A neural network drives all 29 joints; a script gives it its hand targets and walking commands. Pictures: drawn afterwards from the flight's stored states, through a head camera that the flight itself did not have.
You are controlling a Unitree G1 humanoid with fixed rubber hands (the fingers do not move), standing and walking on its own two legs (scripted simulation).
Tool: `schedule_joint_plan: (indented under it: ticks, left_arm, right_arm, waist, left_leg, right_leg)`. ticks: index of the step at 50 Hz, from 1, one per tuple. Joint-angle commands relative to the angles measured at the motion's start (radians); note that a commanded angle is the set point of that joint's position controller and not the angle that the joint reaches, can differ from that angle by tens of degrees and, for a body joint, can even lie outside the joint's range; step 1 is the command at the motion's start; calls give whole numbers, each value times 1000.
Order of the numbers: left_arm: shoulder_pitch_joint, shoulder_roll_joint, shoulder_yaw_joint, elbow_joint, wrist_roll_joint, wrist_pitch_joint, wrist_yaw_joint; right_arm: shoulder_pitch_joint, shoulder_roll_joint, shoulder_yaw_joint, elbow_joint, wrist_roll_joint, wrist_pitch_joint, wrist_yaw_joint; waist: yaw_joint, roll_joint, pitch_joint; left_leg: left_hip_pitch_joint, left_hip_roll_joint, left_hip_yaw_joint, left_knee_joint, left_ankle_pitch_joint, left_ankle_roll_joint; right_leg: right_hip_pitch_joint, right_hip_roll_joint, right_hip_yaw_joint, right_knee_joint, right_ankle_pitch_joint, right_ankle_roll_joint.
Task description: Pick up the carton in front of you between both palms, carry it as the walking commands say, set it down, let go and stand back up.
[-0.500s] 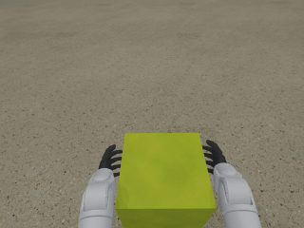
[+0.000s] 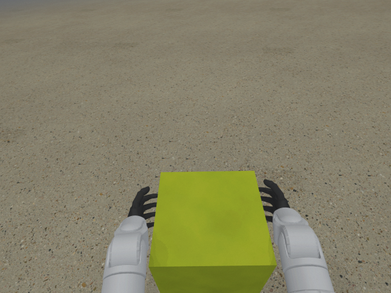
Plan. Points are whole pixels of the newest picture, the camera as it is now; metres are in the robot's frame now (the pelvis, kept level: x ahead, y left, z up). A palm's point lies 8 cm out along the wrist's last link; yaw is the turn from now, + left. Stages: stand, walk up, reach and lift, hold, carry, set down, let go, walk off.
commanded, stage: hold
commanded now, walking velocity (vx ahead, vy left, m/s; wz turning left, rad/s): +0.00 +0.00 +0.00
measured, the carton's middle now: (208, 239) +0.28 +0.00 -0.05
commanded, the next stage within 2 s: set down in 0.04 s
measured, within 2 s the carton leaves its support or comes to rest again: neither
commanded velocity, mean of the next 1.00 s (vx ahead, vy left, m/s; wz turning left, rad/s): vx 0.00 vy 0.00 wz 0.00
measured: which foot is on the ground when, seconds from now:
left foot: down 0.00-1.00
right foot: down 0.00-1.00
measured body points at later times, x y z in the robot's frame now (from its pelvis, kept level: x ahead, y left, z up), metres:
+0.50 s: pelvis -0.03 -0.03 -0.03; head +0.04 -0.04 +0.41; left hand +0.34 +0.12 -0.05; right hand +0.33 -0.18 -0.05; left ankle +0.00 +0.11 -0.74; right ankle +0.06 -0.13 -0.74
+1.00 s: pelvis -0.04 +0.01 -0.16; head +0.17 -0.01 +0.24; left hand +0.40 +0.11 -0.24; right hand +0.35 -0.19 -0.23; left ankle +0.00 +0.11 -0.74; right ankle +0.06 -0.13 -0.74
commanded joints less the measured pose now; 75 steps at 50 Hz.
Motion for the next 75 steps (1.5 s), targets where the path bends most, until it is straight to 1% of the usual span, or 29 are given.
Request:
schedule_joint_plan:
  ticks: [1, 3, 4, 7, 9, 11, 13, 16, 18, 19, 21, 23, 25, 27, 29, 31, 34, 35, 37, 40, 44, 46, 47, 50, 56, 63, 69, 75]
  left_arm:
    - [-473, -875, -504, -37, -223, -37, -240]
    - [-491, -890, -490, -20, -218, -42, -246]
    - [-521, -883, -471, -4, -207, -47, -251]
    - [-633, -867, -401, 85, -170, -77, -276]
    - [-726, -862, -340, 175, -136, -108, -299]
    - [-819, -850, -259, 279, -85, -144, -318]
    - [-885, -817, -172, 374, -32, -177, -320]
    - [-899, -724, -21, 479, 62, -218, -293]
    - [-874, -658, 56, 514, 115, -241, -272]
    - [-858, -625, 85, 524, 134, -256, -264]
    - [-832, -578, 108, 530, 154, -298, -253]
    - [-822, -563, 94, 525, 148, -353, -246]
    - [-824, -583, 51, 517, 123, -417, -241]
    - [-831, -621, -17, 513, 88, -482, -238]
    - [-846, -672, -100, 508, 48, -540, -237]
    - [-884, -719, -193, 476, -1, -584, -234]
    - [-928, -779, -328, 412, -73, -611, -223]
    - [-936, -791, -365, 396, -98, -613, -215]
    - [-938, -815, -415, 375, -133, -608, -199]
    - [-930, -845, -432, 394, -149, -578, -184]
    - [-934, -873, -396, 450, -131, -533, -172]
    - [-948, -869, -367, 474, -120, -520, -165]
    - [-951, -867, -356, 485, -115, -516, -159]
    - [-985, -846, -325, 502, -105, -518, -143]
    - [-1068, -804, -318, 514, -113, -541, -111]
    - [-1190, -758, -350, 507, -153, -548, -91]
    - [-1294, -727, -358, 528, -178, -535, -88]
    - [-1386, -687, -320, 588, -179, -524, -97]
  right_arm:
    - [-405, 896, 498, -35, 216, -31, 223]
    - [-437, 912, 503, -29, 221, -31, 235]
    - [-473, 924, 499, -15, 222, -32, 239]
    - [-587, 956, 456, 67, 213, -46, 251]
    - [-664, 986, 397, 161, 190, -65, 256]
    - [-728, 1008, 306, 266, 146, -87, 252]
    - [-773, 983, 206, 352, 95, -109, 230]
    - [-786, 879, 37, 441, 1, -147, 184]
    - [-760, 802, -49, 462, -49, -176, 157]
    - [-746, 764, -78, 462, -66, -194, 147]
    - [-728, 716, -95, 446, -82, -244, 131]
    - [-728, 704, -73, 422, -75, -306, 123]
    - [-742, 724, -18, 402, -54, -379, 118]
    - [-763, 762, 53, 386, -25, -450, 115]
    - [-787, 808, 131, 383, 3, -510, 115]
    - [-819, 852, 216, 371, 32, -556, 115]
    - [-846, 887, 331, 320, 85, -591, 118]
    - [-848, 883, 359, 300, 100, -595, 118]
    - [-837, 875, 393, 280, 119, -593, 121]
    - [-818, 862, 387, 298, 124, -567, 138]
    - [-849, 842, 326, 349, 121, -523, 172]
    - [-872, 826, 287, 376, 113, -507, 188]
    - [-880, 823, 272, 390, 111, -502, 193]
    - [-913, 802, 225, 422, 105, -496, 202]
    - [-968, 771, 177, 454, 116, -509, 194]
    - [-1061, 742, 173, 442, 146, -513, 173]
    - [-1167, 725, 177, 420, 169, -506, 153]
    - [-1275, 707, 154, 422, 177, -497, 140]
  waist:
    - [-14, -6, -200]
    - [-5, -12, -202]
    - [6, -18, -197]
    - [20, -30, -180]
    - [17, -35, -178]
    - [5, -46, -171]
    - [-9, -52, -149]
    - [-24, -47, -112]
    - [-36, -35, -115]
    - [-39, -33, -126]
    - [-36, -33, -170]
    - [-27, -33, -236]
    - [-21, -32, -324]
    - [-20, -28, -428]
    - [-19, -21, -554]
    - [-23, -17, -713]
    - [-40, -2, -982]
    - [-51, 2, -1053]
    - [-73, 8, -1135]
    - [-97, 24, -1116]
    - [-108, 47, -1025]
    - [-114, 50, -1000]
    - [-112, 52, -993]
    - [-120, 50, -998]
    - [-135, 64, -1067]
    - [-157, 71, -1163]
    - [-168, 68, -1208]
    - [-176, 55, -1210]
  left_leg:
    - [-209, -53, -91, -128, 40, 16]
    - [-231, -53, -88, -131, -7, 26]
    - [-245, -55, -83, -127, -42, 32]
    - [-299, -54, -68, -101, -163, 53]
    - [-333, -54, -62, -65, -216, 61]
    - [-356, -59, -59, -16, -234, 66]
    - [-388, -63, -58, 34, -241, 68]
    - [-461, -68, -62, 98, -235, 64]
    - [-510, -75, -62, 136, -209, 59]
    - [-542, -79, -61, 157, -193, 57]
    - [-606, -87, -59, 200, -157, 51]
    - [-668, -98, -58, 243, -116, 47]
    - [-729, -113, -55, 284, -77, 46]
    - [-801, -123, -52, 331, -52, 42]
    - [-872, -130, -50, 388, -26, 29]
    - [-932, -140, -41, 447, 1, 14]
    - [-976, -154, -31, 540, 84, -5]
    - [-990, -157, -31, 571, 106, -12]
    - [-1007, -161, -34, 618, 128, -20]
    - [-1049, -163, -41, 662, 85, -28]
    - [-1137, -162, -49, 704, -6, -33]
    - [-1181, -162, -51, 730, -27, -34]
    - [-1200, -163, -51, 742, -30, -34]
    - [-1248, -168, -48, 790, -28, -36]
    - [-1329, -184, -31, 900, -18, -38]
    - [-1428, -198, -8, 1024, -55, -40]
    - [-1524, -204, 14, 1118, -120, -33]
    - [-1645, -205, 32, 1202, -182, -22]
  right_leg:
    - [243, 125, 58, 2, 51, -27]
    - [254, 119, 58, 1, 24, -23]
    - [252, 115, 59, 1, -5, -20]
    - [237, 102, 63, 6, -148, -12]
    - [225, 92, 79, 12, -235, -9]
    - [200, 80, 110, 12, -308, -7]
    - [160, 70, 131, 16, -361, -7]
    - [92, 70, 139, 64, -366, -8]
    - [37, 78, 136, 104, -320, -9]
    - [9, 82, 134, 127, -290, -9]
    - [-48, 88, 129, 179, -220, -5]
    - [-105, 96, 120, 238, -133, -4]
    - [-152, 105, 105, 305, -19, -5]
    - [-187, 111, 96, 373, 64, -5]
    - [-217, 119, 89, 446, 119, -4]
    - [-230, 128, 87, 516, 171, 1]
    - [-261, 140, 73, 622, 275, 5]
    - [-287, 143, 66, 655, 297, 6]
    - [-374, 152, 50, 704, 291, 8]
    - [-554, 162, 24, 749, 192, 8]
    - [-773, 165, -4, 805, 58, -1]
    - [-860, 165, -12, 834, 24, -5]
    - [-895, 165, -15, 849, 16, -5]
    - [-988, 166, -22, 896, 7, -4]
    - [-1111, 169, -26, 997, 21, 7]
    - [-1191, 169, -41, 1110, 18, 23]
    - [-1234, 165, -53, 1193, -16, 38]
    - [-1272, 157, -58, 1261, -47, 48]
